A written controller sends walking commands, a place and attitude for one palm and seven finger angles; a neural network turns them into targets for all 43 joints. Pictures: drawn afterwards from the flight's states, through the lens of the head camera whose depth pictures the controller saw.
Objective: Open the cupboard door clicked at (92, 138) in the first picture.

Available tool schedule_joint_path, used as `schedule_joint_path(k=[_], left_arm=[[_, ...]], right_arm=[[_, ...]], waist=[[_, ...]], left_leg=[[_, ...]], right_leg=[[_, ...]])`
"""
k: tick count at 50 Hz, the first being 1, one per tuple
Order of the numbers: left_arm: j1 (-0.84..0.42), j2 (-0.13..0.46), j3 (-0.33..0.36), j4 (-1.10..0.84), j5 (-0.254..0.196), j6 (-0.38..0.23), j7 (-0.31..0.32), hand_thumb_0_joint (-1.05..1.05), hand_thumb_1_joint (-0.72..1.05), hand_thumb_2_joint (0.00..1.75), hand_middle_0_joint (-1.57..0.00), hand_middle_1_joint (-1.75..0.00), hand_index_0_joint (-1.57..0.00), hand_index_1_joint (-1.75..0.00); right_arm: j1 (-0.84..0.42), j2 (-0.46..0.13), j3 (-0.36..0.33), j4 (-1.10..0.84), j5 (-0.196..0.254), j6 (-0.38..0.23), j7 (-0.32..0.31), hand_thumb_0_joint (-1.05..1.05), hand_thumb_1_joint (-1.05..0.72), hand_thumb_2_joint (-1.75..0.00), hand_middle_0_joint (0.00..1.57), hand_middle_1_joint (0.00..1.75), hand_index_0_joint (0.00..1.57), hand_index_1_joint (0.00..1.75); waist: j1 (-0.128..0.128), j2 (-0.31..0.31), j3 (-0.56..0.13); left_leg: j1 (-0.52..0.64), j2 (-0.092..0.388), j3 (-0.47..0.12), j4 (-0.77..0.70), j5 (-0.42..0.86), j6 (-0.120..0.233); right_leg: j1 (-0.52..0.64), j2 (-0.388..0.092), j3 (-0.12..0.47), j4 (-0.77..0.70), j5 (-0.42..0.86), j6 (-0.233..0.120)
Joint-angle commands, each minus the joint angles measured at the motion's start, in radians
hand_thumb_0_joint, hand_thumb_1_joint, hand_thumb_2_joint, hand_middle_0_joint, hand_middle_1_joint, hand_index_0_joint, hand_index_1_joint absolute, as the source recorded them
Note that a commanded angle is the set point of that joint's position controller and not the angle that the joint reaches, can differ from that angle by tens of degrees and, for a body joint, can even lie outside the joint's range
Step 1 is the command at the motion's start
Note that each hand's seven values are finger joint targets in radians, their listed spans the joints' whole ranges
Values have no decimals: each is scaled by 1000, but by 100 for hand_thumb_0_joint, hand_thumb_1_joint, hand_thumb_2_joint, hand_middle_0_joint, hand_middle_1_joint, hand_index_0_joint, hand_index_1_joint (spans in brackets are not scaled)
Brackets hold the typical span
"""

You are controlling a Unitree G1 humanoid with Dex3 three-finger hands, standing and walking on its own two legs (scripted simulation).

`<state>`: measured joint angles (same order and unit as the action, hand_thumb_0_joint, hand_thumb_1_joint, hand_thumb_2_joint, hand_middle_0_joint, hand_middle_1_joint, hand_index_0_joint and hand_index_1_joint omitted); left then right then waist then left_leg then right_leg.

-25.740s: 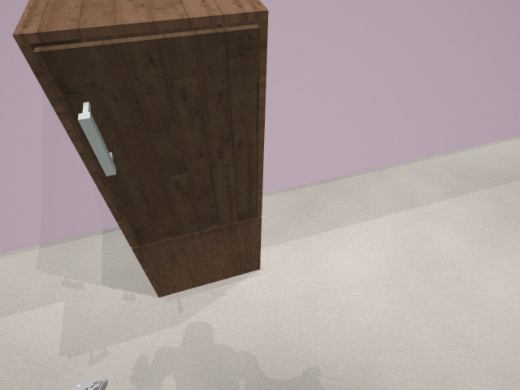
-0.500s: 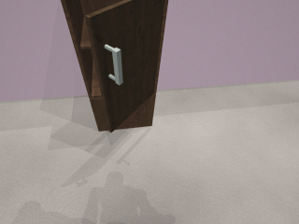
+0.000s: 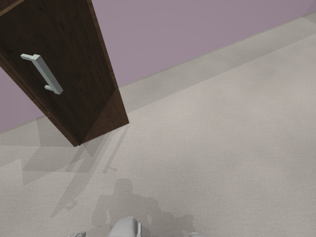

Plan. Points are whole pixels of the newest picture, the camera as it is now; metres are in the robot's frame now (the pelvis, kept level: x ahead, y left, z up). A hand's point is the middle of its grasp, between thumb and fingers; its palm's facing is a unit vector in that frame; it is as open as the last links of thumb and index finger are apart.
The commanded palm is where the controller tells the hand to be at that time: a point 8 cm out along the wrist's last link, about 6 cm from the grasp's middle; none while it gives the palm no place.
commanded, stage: walk to a spot facing it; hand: left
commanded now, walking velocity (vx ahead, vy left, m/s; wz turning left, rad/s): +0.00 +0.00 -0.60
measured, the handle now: (43, 74) +0.53 +0.39 +0.07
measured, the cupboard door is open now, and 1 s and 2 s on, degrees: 44 44 44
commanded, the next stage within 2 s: none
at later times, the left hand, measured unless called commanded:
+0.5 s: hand (107, 223) +0.16 +0.17 -0.16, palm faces -0.28 -0.93 -0.23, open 7.4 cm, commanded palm none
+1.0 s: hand (132, 200) +0.23 +0.11 -0.18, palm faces -0.50 -0.85 -0.18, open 7.4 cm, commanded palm none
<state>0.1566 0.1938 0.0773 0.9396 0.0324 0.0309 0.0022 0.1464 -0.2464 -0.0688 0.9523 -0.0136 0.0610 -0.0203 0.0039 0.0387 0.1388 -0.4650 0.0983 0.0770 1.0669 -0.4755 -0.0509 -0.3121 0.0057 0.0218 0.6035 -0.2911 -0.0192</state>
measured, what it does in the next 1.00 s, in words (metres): walks ahead, turning right: left foot, then right foot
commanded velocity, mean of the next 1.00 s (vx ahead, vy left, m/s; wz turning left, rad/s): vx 0.17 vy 0.00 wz -0.57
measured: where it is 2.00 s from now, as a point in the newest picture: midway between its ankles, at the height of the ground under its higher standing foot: (233, 191)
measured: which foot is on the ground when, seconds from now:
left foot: up 0.00-0.22, down 0.24-0.56, up 0.58-0.94, down 0.96-1.00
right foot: down 0.00-0.22, up 0.24-0.54, down 0.56-0.94, up 0.96-1.00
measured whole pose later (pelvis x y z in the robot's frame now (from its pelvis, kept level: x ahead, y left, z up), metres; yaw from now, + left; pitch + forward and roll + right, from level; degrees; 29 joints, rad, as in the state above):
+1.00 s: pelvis +0.12 -0.05 +0.00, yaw -35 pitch +1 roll +0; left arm 0.31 0.21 0.09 1.01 0.02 0.01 -0.03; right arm 0.16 -0.21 -0.04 0.87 -0.03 -0.06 -0.01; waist 0.03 -0.03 0.06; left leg -0.34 0.05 0.06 0.60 -0.25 -0.01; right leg -0.26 0.05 0.11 0.83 -0.48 -0.03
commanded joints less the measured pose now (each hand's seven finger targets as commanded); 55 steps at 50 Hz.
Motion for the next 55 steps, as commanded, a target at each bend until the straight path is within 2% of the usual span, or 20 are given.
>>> schedule_joint_path(k=[1,9,10,11,12,14,17,25,26,27,28,30,34,42,45,46,48,49,51,55], left_arm=[[43,214,49,-66,-3,-18,26,0,90,90,-20,-30,-20,-30],[5,212,53,-71,-10,-1,12,0,90,90,-20,-30,-20,-30],[-3,170,43,-87,-18,3,9,0,90,90,-20,-30,-20,-30],[21,104,29,-109,-30,5,-3,0,90,90,-20,-30,-20,-30],[-19,131,30,-121,-18,4,-9,0,90,90,-20,-30,-20,-30],[-2,145,41,-110,-3,6,-21,0,90,90,-20,-30,-20,-30],[-8,119,35,-99,-11,15,-39,0,90,90,-20,-30,-20,-30],[7,111,19,-105,-18,-4,-46,0,90,90,-20,-30,-20,-30],[89,148,29,-79,-14,-11,-43,0,90,90,-20,-30,-20,-30],[177,265,54,-49,1,-23,-30,0,90,90,-20,-30,-20,-30],[232,347,70,-31,-11,-21,-11,0,90,90,-20,-30,-20,-30],[173,277,60,-51,-14,-25,8,0,90,90,-20,-30,-20,-30],[76,219,41,-70,-9,-52,5,0,90,90,-20,-30,-20,-30],[134,228,49,-34,-5,-68,-13,0,90,90,-20,-30,-20,-30],[84,212,50,-40,-10,-65,-15,0,90,90,-20,-30,-20,-30],[58,171,43,-49,-11,-66,-18,0,90,90,-20,-30,-20,-30],[53,88,16,-92,-21,-74,-32,0,90,90,-20,-30,-20,-30],[-3,114,25,-105,-14,-75,-37,0,90,90,-20,-30,-20,-30],[-27,102,34,-86,3,-71,-49,0,90,90,-20,-30,-20,-30],[-21,42,7,-75,2,-50,-71,0,90,90,-20,-30,-20,-30]], right_arm=[[-10,-44,-13,-96,3,-27,-1,0,-90,-90,20,30,20,30],[82,-51,-11,-89,15,-52,-20,0,-90,-90,20,30,20,30],[124,-97,-16,-78,10,-64,-28,0,-90,-90,20,30,20,30],[129,-199,-34,-86,-8,-74,-32,0,-90,-90,20,30,20,30],[145,-231,-37,-95,-15,-69,-39,0,-90,-90,20,30,20,30],[84,-164,-15,-118,-26,-75,-37,0,-90,-90,20,30,20,30],[42,-133,-4,-131,-24,-72,-37,0,-90,-90,20,30,20,30],[123,-183,-30,-99,-18,-58,-17,0,-90,-90,20,30,20,30],[102,-174,-30,-108,-11,-57,-12,0,-90,-90,20,30,20,30],[81,-101,-17,-139,5,-56,-1,0,-90,-90,20,30,20,30],[-11,-70,-1,-196,0,-51,3,0,-90,-90,20,30,20,30],[-63,-99,-10,-185,0,-53,10,0,-90,-90,20,30,20,30],[-19,-72,-14,-138,-10,-53,31,0,-90,-90,20,30,20,30],[-74,-58,-14,-165,-3,-92,35,0,-90,-90,20,30,20,30],[41,-71,-16,-126,-2,-111,21,0,-90,-90,20,30,20,30],[157,-113,-23,-83,-3,-120,6,0,-90,-90,20,30,20,30],[394,-266,-52,-43,-32,-127,-11,0,-90,-90,20,30,20,30],[361,-250,-44,-53,-32,-119,-14,0,-90,-90,20,30,20,30],[229,-149,-18,-82,-32,-124,-5,0,-90,-90,20,30,20,30],[260,-79,9,-36,-21,-149,-13,0,-90,-90,20,30,20,30]], waist=[[9,-181,-199],[-38,-185,-190],[-56,-63,-207],[-49,253,-197],[-62,261,-177],[-15,124,-149],[7,182,-129],[-7,174,-207],[39,86,-242],[86,-253,-267],[133,-419,-223],[101,-294,-110],[17,-166,-114],[40,-196,-87],[-26,-158,-99],[-81,-53,-137],[-154,330,-258],[-143,175,-182],[-71,102,-48],[-33,130,-88]], left_leg=[[-42,-30,-55,-26,35,-18],[273,-82,-64,-562,184,6],[405,8,-144,-698,208,31],[490,273,-430,-812,257,120],[414,400,-510,-817,403,210],[305,323,-364,-785,525,231],[331,209,-131,-710,706,176],[353,213,9,-549,634,108],[242,181,39,-431,468,67],[-22,57,143,-185,112,5],[-225,-28,59,16,-244,-17],[-312,33,-90,121,-73,-3],[-135,17,-55,13,111,-26],[-39,-51,-37,-331,138,-16],[251,-80,-20,-550,218,-8],[457,-46,-52,-638,201,6],[684,412,-636,-841,-69,184],[582,444,-650,-882,-94,236],[328,337,-469,-908,-81,195],[445,205,-89,-829,520,128]], right_leg=[[166,-222,294,-218,450,-170],[8,-148,369,-151,328,-105],[-107,-71,303,-74,202,-54],[-291,68,140,131,-137,13],[-300,47,54,362,-327,45],[-256,10,45,530,-242,60],[-263,-21,-7,529,-170,78],[41,6,-132,-27,-42,35],[224,-7,-103,-166,62,11],[427,-241,238,-289,122,-80],[423,-409,503,-325,206,-189],[311,-342,461,-361,-85,-222],[154,-233,300,-355,14,-174],[179,-206,349,-350,-34,-187],[18,-158,318,-249,-29,-144],[-101,-91,263,-120,-10,-105],[-411,67,18,483,-305,-12],[-449,-15,60,604,-261,-13],[-429,-73,36,671,-110,-6],[-426,-89,-35,548,30,23]])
